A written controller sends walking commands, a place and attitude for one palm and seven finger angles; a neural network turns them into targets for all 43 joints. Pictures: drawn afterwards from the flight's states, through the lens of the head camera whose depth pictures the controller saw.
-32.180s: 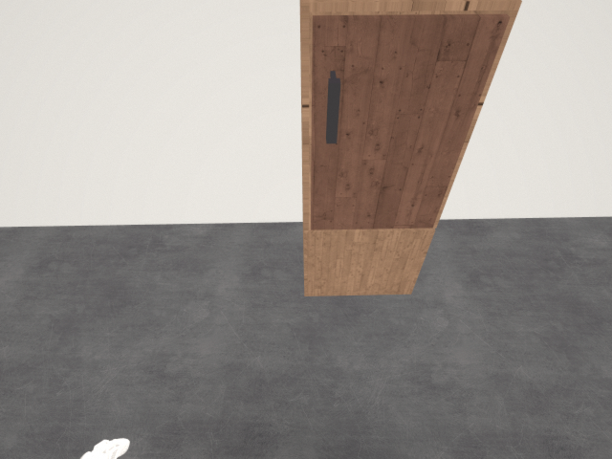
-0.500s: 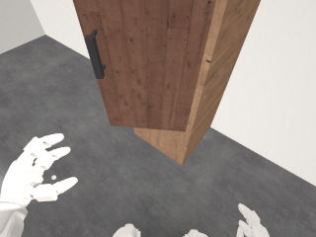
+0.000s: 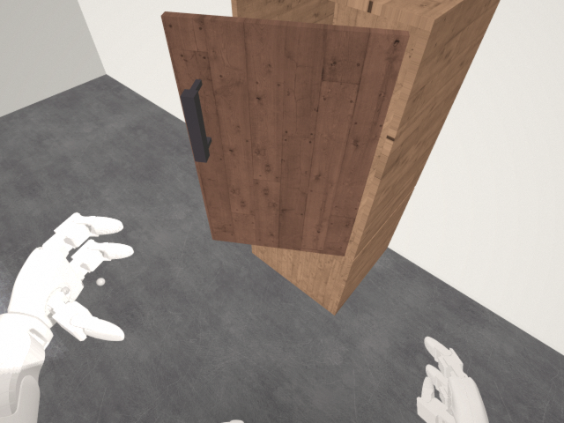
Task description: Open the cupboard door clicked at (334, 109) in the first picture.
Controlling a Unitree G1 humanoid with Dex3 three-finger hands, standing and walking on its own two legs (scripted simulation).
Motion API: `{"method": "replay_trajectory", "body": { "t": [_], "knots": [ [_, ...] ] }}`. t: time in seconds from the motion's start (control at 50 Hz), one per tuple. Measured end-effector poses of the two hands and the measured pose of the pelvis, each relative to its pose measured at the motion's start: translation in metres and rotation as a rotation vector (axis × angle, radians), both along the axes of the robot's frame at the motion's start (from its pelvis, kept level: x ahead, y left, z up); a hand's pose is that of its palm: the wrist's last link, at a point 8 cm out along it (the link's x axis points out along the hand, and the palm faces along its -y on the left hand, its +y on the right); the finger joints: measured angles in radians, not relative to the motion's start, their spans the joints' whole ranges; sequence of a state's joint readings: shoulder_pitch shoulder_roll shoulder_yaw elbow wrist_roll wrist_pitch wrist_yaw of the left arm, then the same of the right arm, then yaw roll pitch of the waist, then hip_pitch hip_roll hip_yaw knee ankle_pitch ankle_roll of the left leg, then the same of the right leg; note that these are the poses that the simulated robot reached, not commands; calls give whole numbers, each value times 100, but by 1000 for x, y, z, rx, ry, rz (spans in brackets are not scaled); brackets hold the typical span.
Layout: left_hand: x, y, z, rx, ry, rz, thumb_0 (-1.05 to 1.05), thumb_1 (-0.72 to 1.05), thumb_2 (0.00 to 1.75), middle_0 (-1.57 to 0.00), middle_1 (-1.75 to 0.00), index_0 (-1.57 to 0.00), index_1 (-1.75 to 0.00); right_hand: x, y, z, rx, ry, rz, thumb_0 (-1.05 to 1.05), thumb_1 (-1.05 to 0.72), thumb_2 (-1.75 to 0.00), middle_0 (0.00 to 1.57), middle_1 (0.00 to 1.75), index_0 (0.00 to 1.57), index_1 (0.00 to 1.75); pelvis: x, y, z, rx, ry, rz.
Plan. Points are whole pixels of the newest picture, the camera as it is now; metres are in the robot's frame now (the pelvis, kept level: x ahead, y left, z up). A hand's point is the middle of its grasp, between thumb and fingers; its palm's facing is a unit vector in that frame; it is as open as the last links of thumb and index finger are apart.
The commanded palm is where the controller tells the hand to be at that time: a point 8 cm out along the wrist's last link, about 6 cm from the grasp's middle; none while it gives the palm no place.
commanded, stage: raise the hand with hooked fingers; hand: left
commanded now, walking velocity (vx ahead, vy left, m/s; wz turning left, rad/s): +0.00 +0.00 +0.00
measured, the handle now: (199, 121) +0.59 +0.20 +0.10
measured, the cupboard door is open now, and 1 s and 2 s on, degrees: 32 32 32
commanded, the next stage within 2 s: move the hooked fingers beside the handle in 0.76 s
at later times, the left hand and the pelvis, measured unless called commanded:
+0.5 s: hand (119, 243) +0.30 +0.24 +0.11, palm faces -0.04 -1.00 -0.02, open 14.0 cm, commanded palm +0.27 +0.29 +0.12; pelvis +0.01 -0.03 +0.01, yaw -1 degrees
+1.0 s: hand (116, 244) +0.30 +0.24 +0.12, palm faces -0.02 -1.00 -0.02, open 14.0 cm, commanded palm +0.29 +0.29 +0.12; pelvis +0.00 -0.03 +0.01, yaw +0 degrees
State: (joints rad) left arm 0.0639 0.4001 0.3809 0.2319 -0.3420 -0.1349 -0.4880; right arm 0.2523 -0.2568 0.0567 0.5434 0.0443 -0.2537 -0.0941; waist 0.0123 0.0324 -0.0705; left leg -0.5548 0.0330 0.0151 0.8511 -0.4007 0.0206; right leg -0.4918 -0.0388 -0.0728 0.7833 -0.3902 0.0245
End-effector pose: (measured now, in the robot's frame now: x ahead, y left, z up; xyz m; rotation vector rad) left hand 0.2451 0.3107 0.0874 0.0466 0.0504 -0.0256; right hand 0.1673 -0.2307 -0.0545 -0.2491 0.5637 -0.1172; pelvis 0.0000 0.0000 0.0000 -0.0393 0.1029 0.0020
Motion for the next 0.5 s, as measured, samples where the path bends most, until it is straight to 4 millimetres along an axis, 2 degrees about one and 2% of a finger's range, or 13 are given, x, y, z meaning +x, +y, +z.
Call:
{"method": "replay_trajectory", "body": {
  "t": [0.12, 0.3, 0.4, 0.5],
  "knots": [
    [13, 1, 15, 7, -42, 12, -1, -48, 31, -30, -119, -30, -119, -2, -6, -5, -3, 50, -2, 1, -90, -90, 20, 30, 21, 30, 4, -6, 4, 5, -6, 1],
    [38, -1, 36, -1, -36, -8, -1, -50, 30, -30, -120, -30, -120, -16, -29, -9, -6, 105, -58, 1, -90, -90, 20, 30, 21, 30, 9, -17, 10, 15, -14, -2],
    [43, -9, 37, -10, -29, -17, -1, -50, 30, -30, -120, -30, -120, -23, -43, -8, -6, 114, -83, 1, -90, -90, 20, 30, 21, 30, 10, -22, 12, 24, -11, -11],
    [40, -19, 28, -25, -19, -16, -1, -50, 30, -30, -120, -30, -120, -27, -53, -8, -12, 122, -93, 1, -90, -90, 20, 30, 21, 30, 9, -27, 12, 30, -12, -16]
  ]
}}
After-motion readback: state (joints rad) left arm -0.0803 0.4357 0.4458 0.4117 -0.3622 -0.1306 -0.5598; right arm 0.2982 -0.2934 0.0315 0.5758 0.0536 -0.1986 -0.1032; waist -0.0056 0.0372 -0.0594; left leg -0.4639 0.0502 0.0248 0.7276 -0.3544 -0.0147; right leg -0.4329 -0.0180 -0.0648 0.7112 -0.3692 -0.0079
